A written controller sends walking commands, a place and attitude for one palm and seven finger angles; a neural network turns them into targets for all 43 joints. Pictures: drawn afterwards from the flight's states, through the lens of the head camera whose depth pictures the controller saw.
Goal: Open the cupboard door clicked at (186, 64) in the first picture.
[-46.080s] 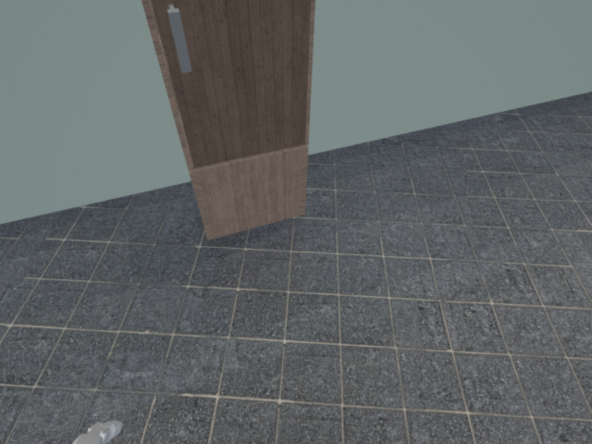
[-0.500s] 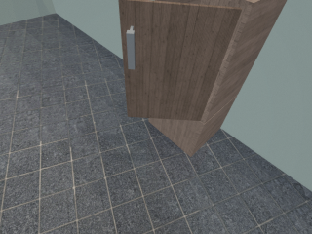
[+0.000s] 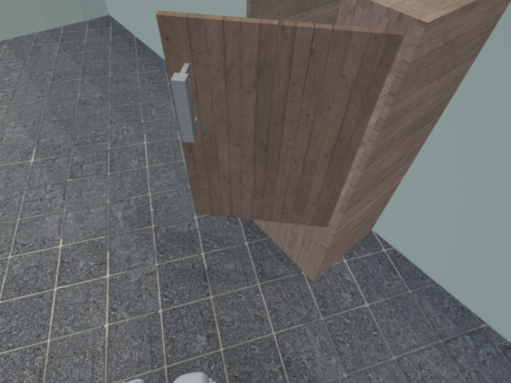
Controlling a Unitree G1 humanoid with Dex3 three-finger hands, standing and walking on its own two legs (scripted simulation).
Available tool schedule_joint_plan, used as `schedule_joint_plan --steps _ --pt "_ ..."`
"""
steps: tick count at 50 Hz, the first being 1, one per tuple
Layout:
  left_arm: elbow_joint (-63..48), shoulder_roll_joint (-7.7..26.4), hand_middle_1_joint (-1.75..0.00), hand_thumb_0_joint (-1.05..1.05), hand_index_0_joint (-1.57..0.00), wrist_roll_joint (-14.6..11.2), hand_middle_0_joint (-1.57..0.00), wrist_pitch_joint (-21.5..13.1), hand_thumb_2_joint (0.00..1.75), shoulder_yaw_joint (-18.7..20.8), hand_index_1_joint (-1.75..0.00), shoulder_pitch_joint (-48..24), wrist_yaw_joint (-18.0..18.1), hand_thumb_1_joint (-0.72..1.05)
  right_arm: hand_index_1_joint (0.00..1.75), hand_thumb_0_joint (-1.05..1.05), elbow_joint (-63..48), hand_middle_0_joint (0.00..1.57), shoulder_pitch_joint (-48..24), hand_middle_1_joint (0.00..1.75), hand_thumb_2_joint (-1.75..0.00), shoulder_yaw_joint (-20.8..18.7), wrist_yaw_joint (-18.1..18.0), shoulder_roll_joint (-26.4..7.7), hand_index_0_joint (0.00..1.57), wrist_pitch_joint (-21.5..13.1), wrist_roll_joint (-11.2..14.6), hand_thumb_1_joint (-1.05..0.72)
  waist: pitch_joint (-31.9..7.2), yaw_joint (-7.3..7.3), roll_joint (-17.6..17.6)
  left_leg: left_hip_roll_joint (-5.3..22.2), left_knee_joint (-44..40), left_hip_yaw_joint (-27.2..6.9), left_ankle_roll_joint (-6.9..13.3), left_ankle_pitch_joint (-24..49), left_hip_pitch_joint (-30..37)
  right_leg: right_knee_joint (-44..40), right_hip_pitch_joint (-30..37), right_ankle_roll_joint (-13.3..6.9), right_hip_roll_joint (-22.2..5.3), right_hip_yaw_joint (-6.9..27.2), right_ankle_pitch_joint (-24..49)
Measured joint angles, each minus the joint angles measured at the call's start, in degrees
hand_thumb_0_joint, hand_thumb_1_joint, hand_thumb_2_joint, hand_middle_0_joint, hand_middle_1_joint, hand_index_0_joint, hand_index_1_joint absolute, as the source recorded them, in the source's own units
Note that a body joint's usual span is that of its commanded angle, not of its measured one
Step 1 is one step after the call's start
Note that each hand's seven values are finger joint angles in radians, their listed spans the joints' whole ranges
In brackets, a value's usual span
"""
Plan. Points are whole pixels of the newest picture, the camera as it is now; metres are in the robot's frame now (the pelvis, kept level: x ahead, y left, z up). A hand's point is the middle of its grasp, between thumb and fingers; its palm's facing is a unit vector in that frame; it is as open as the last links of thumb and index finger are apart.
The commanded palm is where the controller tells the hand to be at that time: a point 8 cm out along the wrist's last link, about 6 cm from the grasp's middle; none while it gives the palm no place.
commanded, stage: come to a stop and stand still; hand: left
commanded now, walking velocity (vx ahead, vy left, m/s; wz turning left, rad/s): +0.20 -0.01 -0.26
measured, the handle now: (188, 103) +0.60 +0.17 +0.10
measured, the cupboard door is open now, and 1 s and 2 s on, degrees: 44 44 44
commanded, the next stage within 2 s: look again from close up in 1.40 s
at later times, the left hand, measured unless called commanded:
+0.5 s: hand out of the picture +0.09 +0.15 -0.18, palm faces +0.01 -0.98 -0.21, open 7.3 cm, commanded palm none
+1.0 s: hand out of the picture +0.05 +0.17 -0.17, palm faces -0.02 -0.98 -0.22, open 7.4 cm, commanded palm none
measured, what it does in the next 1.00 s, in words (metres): steps on the spot: left foot, then right foot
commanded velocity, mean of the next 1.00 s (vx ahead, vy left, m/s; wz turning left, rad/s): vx -0.07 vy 0.03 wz -0.02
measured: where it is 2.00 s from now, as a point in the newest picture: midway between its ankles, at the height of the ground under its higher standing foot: outside the picture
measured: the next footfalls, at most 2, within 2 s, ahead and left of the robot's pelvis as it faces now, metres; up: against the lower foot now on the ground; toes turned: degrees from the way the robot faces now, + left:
left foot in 0.10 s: +0.10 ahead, +0.10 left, +0.00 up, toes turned +8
right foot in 0.34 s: +0.13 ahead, -0.15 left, +0.00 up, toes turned -7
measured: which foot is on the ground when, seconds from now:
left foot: up 0.00-0.08, down 0.10-0.42, up 0.44-0.64, down 0.66-1.00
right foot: down 0.00-0.10, up 0.12-0.32, down 0.34-0.66, up 0.68-0.94, down 0.96-1.00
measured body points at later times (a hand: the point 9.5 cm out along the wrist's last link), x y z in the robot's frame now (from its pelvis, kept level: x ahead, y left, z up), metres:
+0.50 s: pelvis +0.07 -0.03 +0.00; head +0.11 -0.04 +0.44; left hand +0.09 +0.20 -0.16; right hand +0.12 -0.27 -0.16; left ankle +0.04 +0.09 -0.72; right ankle +0.09 -0.14 -0.73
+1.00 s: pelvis +0.01 -0.02 +0.00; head +0.03 -0.02 +0.45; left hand +0.06 +0.22 -0.15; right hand +0.03 -0.24 -0.15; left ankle +0.04 +0.09 -0.73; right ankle -0.05 -0.13 -0.74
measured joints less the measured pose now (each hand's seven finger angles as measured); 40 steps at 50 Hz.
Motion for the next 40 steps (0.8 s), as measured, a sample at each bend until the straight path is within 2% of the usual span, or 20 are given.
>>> schedule_joint_plan --steps 4,5,8,10,11,14,17,19,22,26,28,30,32,34,36,40 --pt "2.00 1.00 -0.30 -0.03 -0.20 -0.14 -0.20 1.01 0.89 -0.64 -0.30 3.53 -0.63 0.95 0.30 0.00 -2.65 0.19 -3.73 0.30 -0.90 0.27 0.05 -0.24 0.19 -1.67 0.00 -0.92 -1.23 1.66 -0.75 -1.34 -18.37 1.99 -0.69 6.16 6.02 0.18 1.93 0.36 1.14 0.76 -1.75" --pt "2.45 0.97 -0.30 -0.02 -0.20 -0.31 -0.20 1.44 0.89 -0.80 -0.30 4.75 -0.87 0.94 0.30 0.00 -3.17 0.19 -4.11 0.30 -0.90 0.46 0.03 -0.30 0.19 -2.23 -0.01 -0.92 -1.69 1.91 -0.38 -1.34 -22.18 1.98 -0.01 8.24 7.91 1.63 1.87 0.60 1.65 0.93 -2.96" --pt "4.10 1.33 -0.30 -0.01 -0.20 -0.40 -0.20 3.36 0.89 -0.97 -0.30 6.88 -1.41 0.93 0.30 0.00 -3.89 0.19 -4.81 0.30 -0.90 1.32 -0.17 1.21 0.19 -2.67 -0.31 -0.92 -2.00 2.16 -1.97 -1.98 -21.69 3.41 2.88 7.26 9.88 12.75 -1.22 1.23 0.99 3.56 -11.46" --pt "4.75 1.07 -0.30 -0.01 -0.20 -0.21 -0.20 4.04 0.89 -1.15 -0.30 7.08 -1.41 0.92 0.30 -0.01 -3.77 0.19 -4.57 0.30 -0.90 2.11 -0.67 2.16 0.19 -2.65 -0.33 -0.92 -1.65 2.12 -2.10 -2.35 -23.91 3.60 3.10 7.14 11.82 18.47 -3.46 1.96 0.46 4.88 -12.43" --pt "4.82 0.79 -0.30 0.00 -0.20 -0.22 -0.20 4.13 0.89 -1.32 -0.30 6.90 -1.33 0.92 0.30 -0.01 -3.46 0.19 -4.46 0.30 -0.90 2.54 -0.88 2.53 0.19 -2.50 -0.26 -0.91 -1.21 2.19 -1.89 -2.48 -25.22 3.42 2.82 7.63 12.72 18.71 -3.80 2.34 0.11 5.24 -11.83" --pt "4.10 -0.31 -0.30 0.00 -0.20 -0.37 -0.20 3.90 0.89 -1.95 -0.30 6.34 -1.02 0.91 0.30 -0.02 -2.89 0.20 -5.08 0.30 -0.90 2.11 -1.86 2.13 0.20 -2.01 0.41 -0.95 0.58 2.45 -1.10 -2.80 -27.51 3.08 2.32 8.59 14.32 12.31 -2.65 3.31 -1.05 5.92 -7.43" --pt "2.99 -0.37 -0.30 0.00 -0.20 -0.10 -0.20 3.50 0.89 -2.21 -0.30 6.40 -0.73 0.91 0.30 -0.02 -2.33 0.20 -5.33 0.30 -0.90 1.89 -1.53 1.96 0.20 -0.65 0.67 -0.95 1.62 2.92 -1.70 -3.18 -25.98 3.27 1.35 7.37 14.08 3.85 -0.07 3.53 -1.90 6.70 1.19" --pt "2.90 -0.61 -0.30 0.00 -0.20 0.11 -0.20 3.39 0.89 -2.25 -0.30 6.19 -0.54 0.91 0.30 -0.02 -2.09 0.20 -5.58 0.30 -0.90 1.45 -1.33 1.73 0.20 0.42 0.89 -0.95 2.01 2.94 -1.16 -2.48 -24.35 3.24 0.57 6.23 13.34 4.21 -0.13 2.90 -1.36 6.62 -1.94" --pt "2.74 -0.87 -0.30 0.01 -0.20 0.25 -0.20 3.64 0.89 -2.38 -0.30 5.51 -0.37 0.91 0.30 -0.01 -2.29 0.20 -5.48 0.30 -0.90 0.59 -1.24 0.98 0.20 1.66 1.11 -0.93 2.44 1.85 0.21 -1.99 -22.02 1.54 -0.25 5.80 11.51 5.19 -0.89 1.98 -0.88 5.56 -4.13" --pt "1.69 -1.03 -0.30 0.01 -0.20 0.38 -0.20 3.57 0.89 -1.81 -0.30 4.06 0.30 0.91 0.30 -0.01 -1.79 0.20 -5.14 0.30 -0.90 -0.05 -1.23 0.08 0.20 2.95 1.20 -0.92 3.38 2.13 0.55 -3.99 -11.20 -2.08 -0.70 -3.13 7.68 4.56 -1.26 1.33 -0.86 4.95 -3.17" --pt "1.00 -0.93 -0.30 0.01 -0.20 0.51 -0.20 3.64 0.89 -1.43 -0.30 3.41 0.62 0.91 0.30 0.00 -1.58 0.20 -5.09 0.30 -0.90 -0.12 -1.20 0.00 0.20 3.29 1.33 -0.92 3.79 2.50 0.05 -5.09 -8.54 -2.93 -0.92 -5.06 6.73 3.65 -1.19 1.46 -1.02 4.95 -2.21" --pt "0.43 -0.48 -0.30 0.01 -0.20 0.56 -0.20 3.92 0.89 -1.11 -0.30 3.01 0.69 0.91 0.30 0.00 -1.68 0.20 -5.00 0.30 -0.90 -0.03 -1.07 0.27 0.20 3.27 1.42 -0.92 3.86 2.60 -0.85 -5.78 -11.26 -2.99 -1.10 -3.65 7.34 3.16 -1.46 1.81 -1.28 5.13 -1.37" --pt "0.20 0.15 -0.30 0.01 -0.20 0.32 -0.20 4.35 0.89 -0.84 -0.30 2.90 0.59 0.91 0.30 0.00 -2.00 0.19 -4.60 0.30 -0.90 0.16 -0.91 0.68 0.20 2.72 1.41 -0.92 3.57 2.38 -1.70 -5.97 -19.05 -2.53 -1.05 2.38 10.03 3.87 -2.14 2.39 -1.37 5.45 -1.15" --pt "0.26 0.94 -0.30 0.00 -0.20 -0.15 -0.20 5.26 0.89 -0.58 -0.30 2.57 0.45 0.90 0.30 0.00 -2.22 0.19 -3.88 0.30 -0.90 0.35 -0.88 1.40 0.20 1.96 1.09 -0.92 3.25 1.98 -2.77 -6.30 -22.63 -2.11 1.11 6.43 11.31 6.43 -3.30 2.88 -1.51 6.15 -3.29" --pt "0.52 1.55 -0.30 0.00 -0.20 -0.33 -0.20 6.30 0.89 -0.33 -0.30 2.05 0.53 0.90 0.30 0.00 -2.35 0.19 -2.99 0.30 -0.90 0.90 -0.88 2.35 0.20 1.90 0.54 -0.91 2.62 1.82 -3.51 -6.55 -22.92 -1.66 3.16 6.77 11.30 12.43 -4.99 2.71 -0.51 8.31 -10.06" --pt "0.42 1.66 -0.30 0.00 -0.20 -0.02 -0.20 6.52 0.89 -0.23 -0.30 1.39 0.32 0.91 0.30 0.00 -1.80 0.20 -1.71 0.30 -0.90 1.47 -1.62 2.91 0.20 1.85 0.12 -0.93 1.16 1.53 -2.88 -6.56 -26.82 -1.80 4.09 9.45 11.56 23.48 -6.37 2.44 1.17 10.35 -12.13"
